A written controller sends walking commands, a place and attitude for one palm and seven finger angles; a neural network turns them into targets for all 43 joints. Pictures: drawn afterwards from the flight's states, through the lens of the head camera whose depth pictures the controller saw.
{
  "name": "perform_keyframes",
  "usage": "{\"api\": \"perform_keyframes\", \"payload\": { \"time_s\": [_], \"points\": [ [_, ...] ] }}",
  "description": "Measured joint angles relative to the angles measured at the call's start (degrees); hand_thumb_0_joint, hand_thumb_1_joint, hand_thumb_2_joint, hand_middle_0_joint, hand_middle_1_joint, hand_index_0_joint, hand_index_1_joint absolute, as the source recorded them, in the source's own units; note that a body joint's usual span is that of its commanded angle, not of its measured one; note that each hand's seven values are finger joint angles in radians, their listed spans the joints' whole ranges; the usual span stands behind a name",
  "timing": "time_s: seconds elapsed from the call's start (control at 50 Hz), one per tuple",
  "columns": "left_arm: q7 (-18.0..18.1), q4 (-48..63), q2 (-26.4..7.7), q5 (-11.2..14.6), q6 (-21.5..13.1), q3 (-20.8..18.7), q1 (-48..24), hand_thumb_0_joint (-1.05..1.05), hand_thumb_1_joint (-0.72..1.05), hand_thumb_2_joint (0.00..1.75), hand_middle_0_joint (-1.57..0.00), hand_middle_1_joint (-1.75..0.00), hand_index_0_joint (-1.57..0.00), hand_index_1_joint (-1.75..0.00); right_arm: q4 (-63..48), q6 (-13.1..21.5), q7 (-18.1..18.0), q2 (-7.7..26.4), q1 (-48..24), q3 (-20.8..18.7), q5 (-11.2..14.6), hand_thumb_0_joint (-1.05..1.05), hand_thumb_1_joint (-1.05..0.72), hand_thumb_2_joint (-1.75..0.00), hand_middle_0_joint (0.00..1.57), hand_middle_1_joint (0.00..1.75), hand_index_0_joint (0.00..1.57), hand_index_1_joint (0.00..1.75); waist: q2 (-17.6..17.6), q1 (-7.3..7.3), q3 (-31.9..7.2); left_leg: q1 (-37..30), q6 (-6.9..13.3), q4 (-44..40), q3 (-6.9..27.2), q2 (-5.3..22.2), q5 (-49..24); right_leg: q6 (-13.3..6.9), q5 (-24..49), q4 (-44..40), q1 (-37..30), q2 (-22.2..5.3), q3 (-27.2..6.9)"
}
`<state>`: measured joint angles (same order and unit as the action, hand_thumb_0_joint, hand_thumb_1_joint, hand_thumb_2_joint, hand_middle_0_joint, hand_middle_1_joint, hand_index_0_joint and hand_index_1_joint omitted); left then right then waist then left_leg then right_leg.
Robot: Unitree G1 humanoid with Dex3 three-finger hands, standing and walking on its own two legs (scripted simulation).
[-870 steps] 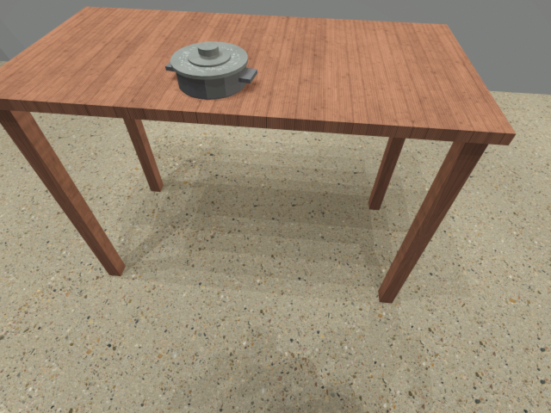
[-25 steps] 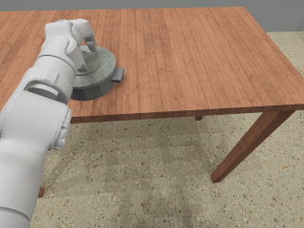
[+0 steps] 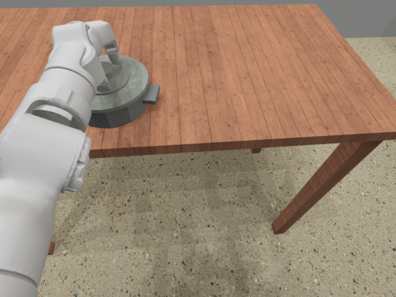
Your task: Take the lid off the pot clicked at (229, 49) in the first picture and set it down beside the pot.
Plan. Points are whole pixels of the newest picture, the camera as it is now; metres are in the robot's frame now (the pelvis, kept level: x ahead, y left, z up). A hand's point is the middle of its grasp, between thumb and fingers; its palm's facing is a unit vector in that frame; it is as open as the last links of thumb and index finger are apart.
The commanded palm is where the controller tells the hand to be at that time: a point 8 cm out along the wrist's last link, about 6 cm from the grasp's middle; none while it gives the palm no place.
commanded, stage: close the fingers and squeeze the knob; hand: left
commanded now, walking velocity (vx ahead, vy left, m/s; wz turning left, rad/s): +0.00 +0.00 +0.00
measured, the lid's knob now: (102, 71) +0.54 +0.14 +0.16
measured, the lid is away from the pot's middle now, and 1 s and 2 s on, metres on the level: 0.00 0.00 0.01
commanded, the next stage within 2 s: lift the lid straight up in 1.14 s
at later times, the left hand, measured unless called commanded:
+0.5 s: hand (97, 71) +0.51 +0.14 +0.19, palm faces -0.37 -0.10 -0.92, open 8.1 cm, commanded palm +0.50 +0.14 +0.23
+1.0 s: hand (99, 72) +0.50 +0.14 +0.19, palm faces -0.38 -0.09 -0.92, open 7.6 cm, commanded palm +0.50 +0.14 +0.23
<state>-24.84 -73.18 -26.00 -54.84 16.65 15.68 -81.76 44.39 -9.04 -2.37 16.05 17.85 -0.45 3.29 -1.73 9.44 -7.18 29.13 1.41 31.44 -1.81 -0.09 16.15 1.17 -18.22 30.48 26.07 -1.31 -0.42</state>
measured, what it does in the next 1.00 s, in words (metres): stands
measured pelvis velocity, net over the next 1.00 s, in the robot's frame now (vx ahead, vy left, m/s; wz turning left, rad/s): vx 0.00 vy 0.00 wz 0.01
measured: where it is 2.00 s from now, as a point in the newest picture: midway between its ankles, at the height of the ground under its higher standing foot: outside the picture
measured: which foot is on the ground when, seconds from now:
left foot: down 0.00-1.00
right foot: down 0.00-1.00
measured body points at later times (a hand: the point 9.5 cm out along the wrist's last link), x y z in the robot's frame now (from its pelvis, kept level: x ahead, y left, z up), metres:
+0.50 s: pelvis +0.00 +0.00 +0.00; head +0.05 -0.01 +0.45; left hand +0.52 +0.15 +0.24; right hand +0.03 -0.28 -0.13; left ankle -0.02 +0.11 -0.73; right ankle -0.05 -0.14 -0.73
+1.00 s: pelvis +0.00 +0.00 +0.00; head +0.05 -0.01 +0.45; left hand +0.52 +0.14 +0.24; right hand +0.02 -0.28 -0.14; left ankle -0.02 +0.11 -0.73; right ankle -0.05 -0.14 -0.73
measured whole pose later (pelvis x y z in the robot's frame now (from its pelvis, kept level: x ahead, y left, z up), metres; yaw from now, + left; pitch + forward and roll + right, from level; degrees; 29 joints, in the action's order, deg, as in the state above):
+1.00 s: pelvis +0.00 +0.00 +0.00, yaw +1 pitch +13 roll +0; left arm -25.9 -70.4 -24.5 -53.7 17.3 17.9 -79.7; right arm 44.7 -9.1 -1.7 15.6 16.8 -0.6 3.1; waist -2.0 8.0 -7.0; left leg 27.6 1.1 30.7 -1.2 -0.2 15.8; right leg 0.9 -18.3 30.3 24.5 -1.4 0.1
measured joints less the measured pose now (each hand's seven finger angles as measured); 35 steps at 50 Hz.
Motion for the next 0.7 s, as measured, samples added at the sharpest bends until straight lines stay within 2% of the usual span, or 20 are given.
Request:
{"api": "perform_keyframes", "payload": {
  "time_s": [0.14,0.36,0.58,0.7],
  "points": [
    [-0.4,1.6,0.1,-0.1,-0.3,0.3,1.2,0.00,-0.07,0.96,-0.47,-0.83,-0.51,-0.86,0.4,0.1,0.4,0.0,1.0,-0.4,-0.4,0.00,-0.90,-0.90,0.20,0.30,0.20,0.30,-0.6,-0.48,-0.4,0.0,0.1,0.1,-0.1,-0.1,0.2,0.1,-0.2,0.1,0.0,-0.1,-0.1],
    [-1.0,3.7,0.3,0.7,-0.7,0.1,3.1,0.00,0.08,0.93,-0.48,-0.95,-0.57,-0.98,-0.3,0.2,0.8,-0.2,0.1,-0.5,-0.4,0.00,-0.90,-0.90,0.20,0.30,0.20,0.30,-0.4,-1.00,-0.5,-1.0,0.0,-0.1,0.1,-0.1,0.2,0.0,-0.3,-0.1,-1.1,0.0,0.1],
    [-0.4,3.7,0.6,0.7,-0.4,0.9,2.8,0.00,0.22,0.86,-0.56,-1.02,-0.60,-1.01,-1.0,0.1,0.6,-0.1,-1.7,-0.3,0.0,0.00,-0.90,-0.90,0.20,0.30,0.20,0.30,-0.2,-1.16,-0.1,-1.0,-0.1,-0.2,0.2,-0.1,-0.1,0.0,-0.1,0.0,-1.0,-0.1,0.2],
    [-0.6,3.8,1.0,0.6,-0.1,1.3,2.7,0.01,0.24,0.84,-0.57,-1.03,-0.60,-1.01,-0.8,-0.1,0.7,-0.1,-1.4,-0.4,-0.1,0.00,-0.90,-0.90,0.20,0.30,0.20,0.30,-0.3,-1.34,-0.2,-0.9,-0.1,-0.3,0.3,-0.2,-0.2,-0.1,-0.2,0.1,-0.9,-0.1,0.3]
  ]
}}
